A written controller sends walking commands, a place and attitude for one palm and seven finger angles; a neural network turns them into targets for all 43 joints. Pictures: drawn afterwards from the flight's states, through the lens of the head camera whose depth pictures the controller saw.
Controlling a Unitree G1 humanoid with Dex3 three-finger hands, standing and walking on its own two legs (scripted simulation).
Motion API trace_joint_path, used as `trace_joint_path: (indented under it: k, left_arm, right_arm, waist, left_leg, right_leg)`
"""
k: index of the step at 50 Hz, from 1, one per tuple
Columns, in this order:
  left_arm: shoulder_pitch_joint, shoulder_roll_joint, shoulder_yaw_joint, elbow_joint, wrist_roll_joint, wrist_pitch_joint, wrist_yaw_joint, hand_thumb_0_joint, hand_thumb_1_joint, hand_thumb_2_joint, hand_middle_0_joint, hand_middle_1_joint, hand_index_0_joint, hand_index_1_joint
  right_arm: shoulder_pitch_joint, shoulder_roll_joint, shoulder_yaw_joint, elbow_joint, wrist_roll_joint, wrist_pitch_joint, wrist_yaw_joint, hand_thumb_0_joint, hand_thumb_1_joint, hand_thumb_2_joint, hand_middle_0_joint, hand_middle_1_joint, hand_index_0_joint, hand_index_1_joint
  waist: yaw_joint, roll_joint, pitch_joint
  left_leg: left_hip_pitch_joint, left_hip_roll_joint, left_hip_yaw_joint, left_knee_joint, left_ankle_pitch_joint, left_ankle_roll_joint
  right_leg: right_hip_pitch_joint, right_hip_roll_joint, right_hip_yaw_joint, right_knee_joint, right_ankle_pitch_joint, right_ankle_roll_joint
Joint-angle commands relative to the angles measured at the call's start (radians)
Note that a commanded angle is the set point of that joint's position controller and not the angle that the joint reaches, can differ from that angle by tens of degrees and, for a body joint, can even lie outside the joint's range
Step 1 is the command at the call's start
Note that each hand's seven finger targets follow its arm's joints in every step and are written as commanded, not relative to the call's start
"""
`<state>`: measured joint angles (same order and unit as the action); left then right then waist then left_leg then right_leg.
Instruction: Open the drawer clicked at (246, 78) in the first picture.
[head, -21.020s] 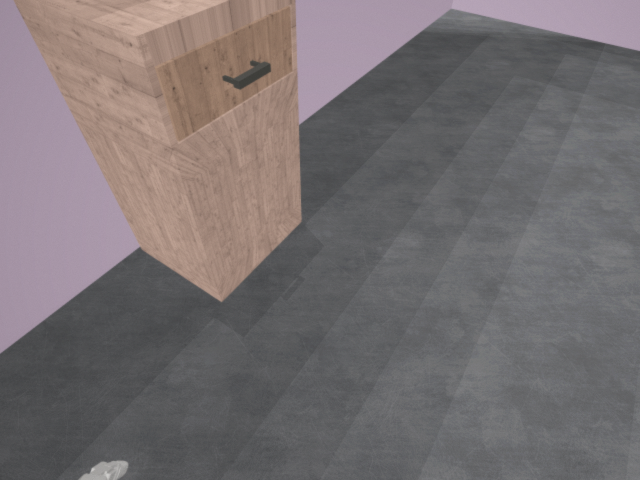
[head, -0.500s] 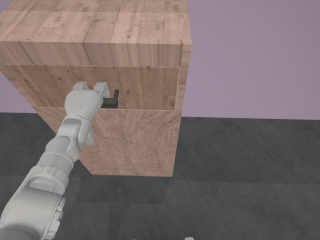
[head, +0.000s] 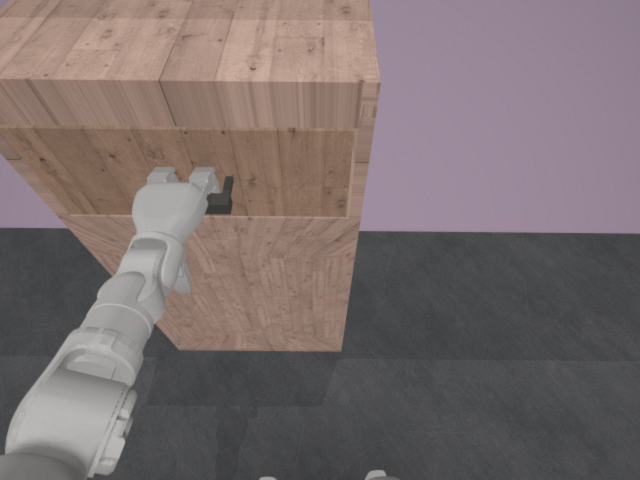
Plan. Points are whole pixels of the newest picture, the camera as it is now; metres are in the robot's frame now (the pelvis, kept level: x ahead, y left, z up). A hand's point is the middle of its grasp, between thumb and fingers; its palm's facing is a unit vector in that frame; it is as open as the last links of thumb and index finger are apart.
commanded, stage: lower the fingers behind the handle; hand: left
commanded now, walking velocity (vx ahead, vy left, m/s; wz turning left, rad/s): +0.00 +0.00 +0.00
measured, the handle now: (190, 192) +0.49 +0.19 +0.04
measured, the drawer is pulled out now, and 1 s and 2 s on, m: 0.00 0.00 0.05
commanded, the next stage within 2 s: close the thumb around the handle in 0.14 s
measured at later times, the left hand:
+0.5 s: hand (187, 227) +0.45 +0.19 +0.02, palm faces -0.04 -0.02 -1.00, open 11.9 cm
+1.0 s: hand (183, 229) +0.45 +0.20 +0.02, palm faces -0.03 -0.02 -1.00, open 5.4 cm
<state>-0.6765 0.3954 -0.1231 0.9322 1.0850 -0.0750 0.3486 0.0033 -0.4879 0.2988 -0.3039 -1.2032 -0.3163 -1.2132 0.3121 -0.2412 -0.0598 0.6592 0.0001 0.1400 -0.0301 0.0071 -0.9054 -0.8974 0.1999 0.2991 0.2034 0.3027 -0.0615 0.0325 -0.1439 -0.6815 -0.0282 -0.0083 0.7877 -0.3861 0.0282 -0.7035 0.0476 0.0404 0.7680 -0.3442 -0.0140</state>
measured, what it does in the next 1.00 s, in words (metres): stands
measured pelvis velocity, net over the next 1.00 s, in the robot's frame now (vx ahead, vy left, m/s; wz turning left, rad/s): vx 0.01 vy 0.00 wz -0.01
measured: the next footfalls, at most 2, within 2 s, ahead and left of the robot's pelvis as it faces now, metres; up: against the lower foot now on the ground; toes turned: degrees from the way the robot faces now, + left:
none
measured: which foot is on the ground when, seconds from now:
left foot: down 0.00-1.00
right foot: down 0.00-1.00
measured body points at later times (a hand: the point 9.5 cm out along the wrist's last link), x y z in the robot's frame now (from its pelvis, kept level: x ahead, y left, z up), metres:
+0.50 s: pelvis +0.00 +0.00 +0.00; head +0.07 -0.01 +0.45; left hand +0.44 +0.19 +0.08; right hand +0.06 -0.27 -0.13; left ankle -0.01 +0.10 -0.70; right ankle +0.01 -0.11 -0.70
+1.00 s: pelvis +0.01 +0.00 +0.00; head +0.08 -0.01 +0.45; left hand +0.44 +0.19 +0.07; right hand +0.08 -0.27 -0.13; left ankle -0.01 +0.10 -0.70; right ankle +0.01 -0.11 -0.70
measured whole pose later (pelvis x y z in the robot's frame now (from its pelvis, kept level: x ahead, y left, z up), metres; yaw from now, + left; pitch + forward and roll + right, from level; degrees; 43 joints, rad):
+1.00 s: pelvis +0.01 +0.00 +0.00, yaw +0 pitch +16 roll +0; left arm -0.64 0.38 -0.12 0.91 1.08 -0.03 0.36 0.00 0.75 0.83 -0.37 -1.34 -0.41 -1.34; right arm 0.29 -0.24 -0.06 0.67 0.00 0.15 -0.02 0.01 -0.91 -0.90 0.20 0.30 0.20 0.30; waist -0.05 0.04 -0.15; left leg -0.65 -0.02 0.00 0.77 -0.39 0.03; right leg -0.67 0.05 0.05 0.75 -0.35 -0.01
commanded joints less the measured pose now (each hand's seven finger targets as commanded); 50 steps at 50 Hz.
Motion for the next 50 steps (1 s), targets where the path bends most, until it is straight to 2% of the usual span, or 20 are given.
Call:
trace_joint_path:
  k: [1, 4, 7, 10, 12, 14, 15, 19, 21, 23, 24, 25, 28, 30, 33, 37, 38, 42, 47, 50]
  left_arm:
    - [-0.448, 0.14, 0.042, -0.171, 0.01, 0.018, 0.077, 0.0, -0.5, 0.3, -0.3, -1.2, -0.3, -1.2]
    - [-0.478, 0.18, 0.073, -0.167, 0.01, 0.047, 0.089, 0.0, -0.5, 0.3, -0.3, -1.2, -0.3, -1.2]
    - [-0.49, 0.161, 0.042, -0.124, 0.007, 0.084, 0.077, 0.0, -0.5, 0.3, -0.3, -1.2, -0.3, -1.2]
    - [-0.495, 0.194, 0.063, -0.111, 0.006, 0.096, 0.062, 0.0, -0.5, 0.3, -0.3, -1.2, -0.3, -1.2]
    - [-0.483, 0.178, 0.044, -0.1, 0.006, 0.098, 0.048, 0.0, -0.5, 0.3, -0.3, -1.2, -0.3, -1.2]
    - [-0.499, 0.171, 0.041, -0.094, 0.004, 0.091, 0.038, 0.0, -0.388, 0.348, -0.308, -1.212, -0.308, -1.212]
    - [-0.489, 0.181, 0.046, -0.105, 0.005, 0.085, 0.036, 0.0, -0.332, 0.372, -0.312, -1.218, -0.312, -1.218]
    - [-0.493, 0.169, 0.042, -0.113, 0.001, 0.062, 0.027, 0.0, -0.108, 0.468, -0.328, -1.242, -0.328, -1.242]
    - [-0.454, 0.183, 0.055, -0.114, 0.002, 0.052, 0.027, 0.0, 0.004, 0.516, -0.336, -1.254, -0.336, -1.254]
    - [-0.455, 0.166, 0.042, -0.123, -0.004, 0.046, 0.028, 0.0, 0.116, 0.564, -0.344, -1.266, -0.344, -1.266]
    - [-0.459, 0.194, 0.071, -0.119, -0.003, 0.038, 0.031, 0.0, 0.172, 0.588, -0.348, -1.272, -0.348, -1.272]
    - [-0.47, 0.196, 0.063, -0.159, 0.0, 0.03, 0.033, 0.0, 0.228, 0.612, -0.352, -1.278, -0.352, -1.278]
    - [-0.419, 0.185, 0.071, -0.16, -0.005, 0.026, 0.041, 0.0, 0.396, 0.684, -0.364, -1.296, -0.364, -1.296]
    - [-0.419, 0.221, 0.098, -0.171, -0.004, 0.019, 0.046, 0.0, 0.508, 0.732, -0.372, -1.308, -0.372, -1.308]
    - [-0.374, 0.229, 0.112, -0.18, 0.0, 0.018, 0.054, 0.0, 0.676, 0.804, -0.384, -1.326, -0.384, -1.326]
    - [-0.344, 0.209, 0.102, -0.195, -0.001, 0.025, 0.06, 0.0, 0.9, 0.9, -0.4, -1.35, -0.4, -1.35]
    - [-0.36, 0.179, 0.074, -0.206, -0.005, 0.027, 0.058, 0.0, 0.9, 0.9, -0.4, -1.35, -0.4, -1.35]
    - [-0.347, 0.208, 0.099, -0.192, -0.005, 0.035, 0.051, 0.0, 0.9, 0.9, -0.4, -1.35, -0.4, -1.35]
    - [-0.356, 0.161, 0.066, -0.213, -0.004, 0.036, 0.049, 0.0, 0.9, 0.9, -0.4, -1.35, -0.4, -1.35]
    - [-0.374, 0.178, 0.077, -0.23, -0.008, 0.03, 0.045, 0.0, 0.9, 0.9, -0.4, -1.35, -0.4, -1.35]
  right_arm:
    - [0.053, -0.139, -0.055, -0.071, -0.004, -0.029, 0.006, 0.0, -0.9, -0.9, 0.2, 0.3, 0.2, 0.3]
    - [0.057, -0.145, -0.055, -0.064, -0.006, -0.025, 0.006, 0.0, -0.9, -0.9, 0.2, 0.3, 0.2, 0.3]
    - [0.057, -0.144, -0.05, -0.061, 0.002, -0.02, 0.001, 0.0, -0.9, -0.9, 0.2, 0.3, 0.2, 0.3]
    - [0.061, -0.147, -0.045, -0.063, 0.005, -0.018, -0.007, 0.0, -0.9, -0.9, 0.2, 0.3, 0.2, 0.3]
    - [0.059, -0.144, -0.04, -0.069, 0.007, -0.016, -0.01, 0.0, -0.9, -0.9, 0.2, 0.3, 0.2, 0.3]
    - [0.058, -0.144, -0.039, -0.066, 0.006, -0.017, -0.014, 0.0, -0.9, -0.9, 0.2, 0.3, 0.2, 0.3]
    - [0.062, -0.142, -0.039, -0.073, 0.008, -0.019, -0.015, 0.0, -0.9, -0.9, 0.2, 0.3, 0.2, 0.3]
    - [0.063, -0.14, -0.038, -0.075, 0.006, -0.025, -0.015, 0.0, -0.9, -0.9, 0.2, 0.3, 0.2, 0.3]
    - [0.059, -0.139, -0.039, -0.082, 0.006, -0.026, -0.017, 0.0, -0.9, -0.9, 0.2, 0.3, 0.2, 0.3]
    - [0.055, -0.137, -0.039, -0.084, 0.007, -0.03, -0.016, 0.0, -0.9, -0.9, 0.2, 0.3, 0.2, 0.3]
    - [0.058, -0.14, -0.039, -0.079, 0.004, -0.031, -0.016, 0.0, -0.9, -0.9, 0.2, 0.3, 0.2, 0.3]
    - [0.06, -0.14, -0.041, -0.083, 0.004, -0.032, -0.015, 0.0, -0.9, -0.9, 0.2, 0.3, 0.2, 0.3]
    - [0.059, -0.138, -0.044, -0.083, 0.001, -0.032, -0.01, 0.0, -0.9, -0.9, 0.2, 0.3, 0.2, 0.3]
    - [0.059, -0.142, -0.045, -0.08, 0.001, -0.031, -0.01, 0.0, -0.9, -0.9, 0.2, 0.3, 0.2, 0.3]
    - [0.05, -0.14, -0.048, -0.082, 0.0, -0.029, -0.009, 0.0, -0.9, -0.9, 0.2, 0.3, 0.2, 0.3]
    - [0.044, -0.14, -0.052, -0.082, 0.001, -0.026, -0.003, 0.0, -0.9, -0.9, 0.2, 0.3, 0.2, 0.3]
    - [0.041, -0.139, -0.053, -0.081, 0.001, -0.026, -0.001, 0.0, -0.9, -0.9, 0.2, 0.3, 0.2, 0.3]
    - [0.043, -0.143, -0.052, -0.077, 0.004, -0.022, -0.003, 0.0, -0.9, -0.9, 0.2, 0.3, 0.2, 0.3]
    - [0.04, -0.138, -0.055, -0.079, 0.001, -0.021, 0.0, 0.0, -0.9, -0.9, 0.2, 0.3, 0.2, 0.3]
    - [0.04, -0.14, -0.054, -0.08, 0.001, -0.021, 0.0, 0.0, -0.9, -0.9, 0.2, 0.3, 0.2, 0.3]
  waist:
    - [-0.028, 0.006, -0.345]
    - [-0.025, 0.004, -0.385]
    - [-0.042, -0.021, -0.337]
    - [-0.035, -0.03, -0.347]
    - [-0.034, -0.029, -0.331]
    - [-0.043, -0.049, -0.317]
    - [-0.033, -0.036, -0.329]
    - [-0.039, -0.035, -0.313]
    - [-0.025, -0.023, -0.324]
    - [-0.029, -0.032, -0.316]
    - [-0.027, -0.041, -0.324]
    - [-0.022, -0.013, -0.366]
    - [-0.012, -0.028, -0.369]
    - [-0.01, -0.024, -0.371]
    - [0.001, -0.029, -0.378]
    - [0.005, -0.013, -0.372]
    - [-0.006, -0.007, -0.369]
    - [-0.002, -0.03, -0.352]
    - [-0.003, -0.007, -0.368]
    - [-0.003, -0.012, -0.384]
  left_leg:
    - [0.216, 0.007, 0.014, -0.064, 0.311, 0.008]
    - [0.226, 0.005, 0.013, -0.062, 0.336, 0.009]
    - [0.2, 0.003, 0.021, -0.076, 0.296, 0.014]
    - [0.201, 0.002, 0.023, -0.087, 0.289, 0.017]
    - [0.193, 0.0, 0.024, -0.093, 0.279, 0.016]
    - [0.191, 0.002, 0.023, -0.094, 0.276, 0.018]
    - [0.195, 0.0, 0.024, -0.097, 0.274, 0.018]
    - [0.196, 0.001, 0.019, -0.094, 0.268, 0.017]
    - [0.192, 0.0, 0.024, -0.095, 0.256, 0.017]
    - [0.187, -0.001, 0.026, -0.092, 0.249, 0.018]
    - [0.182, 0.0, 0.025, -0.091, 0.261, 0.018]
    - [0.197, -0.002, 0.025, -0.085, 0.275, 0.017]
    - [0.192, -0.002, 0.031, -0.079, 0.31, 0.017]
    - [0.186, -0.001, 0.03, -0.077, 0.319, 0.017]
    - [0.182, -0.003, 0.035, -0.075, 0.337, 0.017]
    - [0.198, -0.001, 0.037, -0.078, 0.359, 0.014]
    - [0.213, 0.0, 0.038, -0.077, 0.366, 0.014]
    - [0.207, 0.002, 0.035, -0.083, 0.36, 0.015]
    - [0.253, 0.006, 0.026, -0.078, 0.408, 0.011]
    - [0.255, 0.006, 0.026, -0.079, 0.411, 0.011]
  right_leg:
    - [0.133, 0.004, -0.049, -0.071, 0.221, -0.038]
    - [0.162, 0.005, -0.046, -0.067, 0.249, -0.039]
    - [0.169, 0.002, -0.042, -0.088, 0.238, -0.033]
    - [0.192, -0.001, -0.037, -0.097, 0.236, -0.032]
    - [0.195, -0.002, -0.038, -0.102, 0.231, -0.032]
    - [0.194, -0.003, -0.037, -0.107, 0.227, -0.031]
    - [0.2, -0.003, -0.036, -0.105, 0.225, -0.031]
    - [0.189, -0.003, -0.039, -0.107, 0.215, -0.034]
    - [0.195, -0.004, -0.034, -0.106, 0.209, -0.033]
    - [0.193, -0.004, -0.033, -0.107, 0.206, -0.032]
    - [0.205, -0.005, -0.034, -0.104, 0.217, -0.032]
    - [0.21, -0.005, -0.027, -0.096, 0.233, -0.031]
    - [0.232, -0.004, -0.029, -0.091, 0.279, -0.032]
    - [0.239, -0.004, -0.026, -0.088, 0.293, -0.031]
    - [0.255, -0.003, -0.023, -0.085, 0.318, -0.031]
    - [0.252, -0.001, -0.028, -0.085, 0.329, -0.033]
    - [0.242, -0.001, -0.029, -0.088, 0.335, -0.033]
    - [0.245, -0.001, -0.03, -0.091, 0.328, -0.032]
    - [0.222, 0.003, -0.041, -0.082, 0.332, -0.036]
    - [0.239, 0.0, -0.035, -0.082, 0.346, -0.034]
